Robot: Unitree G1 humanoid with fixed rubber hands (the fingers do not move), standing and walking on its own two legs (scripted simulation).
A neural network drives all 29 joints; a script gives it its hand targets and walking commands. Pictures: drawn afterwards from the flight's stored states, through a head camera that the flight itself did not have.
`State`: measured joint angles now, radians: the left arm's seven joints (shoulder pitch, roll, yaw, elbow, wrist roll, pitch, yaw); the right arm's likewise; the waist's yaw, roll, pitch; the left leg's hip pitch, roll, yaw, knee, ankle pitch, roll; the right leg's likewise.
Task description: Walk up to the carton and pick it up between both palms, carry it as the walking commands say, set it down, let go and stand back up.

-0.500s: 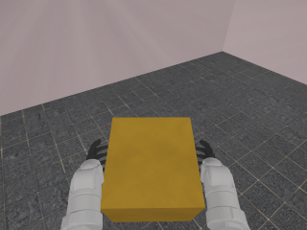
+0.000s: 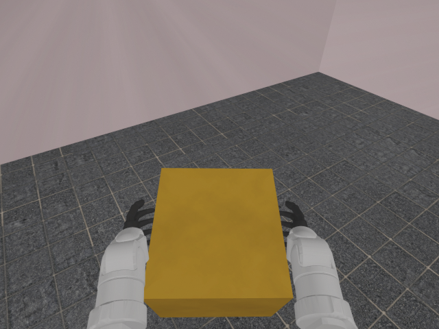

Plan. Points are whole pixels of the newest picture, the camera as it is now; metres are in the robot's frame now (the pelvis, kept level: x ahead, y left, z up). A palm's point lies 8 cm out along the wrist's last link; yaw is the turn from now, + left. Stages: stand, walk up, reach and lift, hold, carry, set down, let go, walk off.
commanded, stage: hold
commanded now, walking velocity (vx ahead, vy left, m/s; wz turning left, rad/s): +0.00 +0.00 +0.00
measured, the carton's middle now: (216, 242) +0.32 +0.01 -0.03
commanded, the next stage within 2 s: carry in 0.22 s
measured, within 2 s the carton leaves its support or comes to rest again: neither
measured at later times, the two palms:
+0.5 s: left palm (101, 233) +0.28 +0.22 +0.07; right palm (272, 218) +0.30 -0.10 +0.08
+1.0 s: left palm out of the picture +0.19 +0.40 +0.06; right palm (162, 210) +0.34 +0.12 +0.07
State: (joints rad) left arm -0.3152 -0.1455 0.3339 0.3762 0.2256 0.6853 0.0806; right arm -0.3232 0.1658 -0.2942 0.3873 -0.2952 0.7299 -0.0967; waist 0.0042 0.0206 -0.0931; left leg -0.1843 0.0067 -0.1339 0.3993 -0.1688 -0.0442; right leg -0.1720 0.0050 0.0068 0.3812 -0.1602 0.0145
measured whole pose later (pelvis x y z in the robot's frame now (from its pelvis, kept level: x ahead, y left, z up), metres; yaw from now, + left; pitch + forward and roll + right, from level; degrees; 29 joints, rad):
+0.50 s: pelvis -0.01 +0.03 -0.02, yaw +4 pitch -2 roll -2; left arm -0.35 -0.16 0.26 0.04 0.23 0.91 0.12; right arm -0.36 0.16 -0.24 0.09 -0.24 0.94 -0.10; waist 0.00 -0.02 -0.06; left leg -0.34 -0.04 -0.11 0.70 -0.32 0.02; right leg -0.35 -0.03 -0.03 0.77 -0.46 0.03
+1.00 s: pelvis -0.01 +0.11 -0.03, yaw +27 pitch +3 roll -1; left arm -0.39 -0.17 0.22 -0.20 0.19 1.17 0.20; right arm -0.40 0.15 -0.22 -0.15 -0.15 1.20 -0.20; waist 0.00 -0.04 -0.02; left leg -0.50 -0.10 -0.08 0.75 -0.31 0.06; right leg -0.45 -0.15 -0.10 1.05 -0.63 0.10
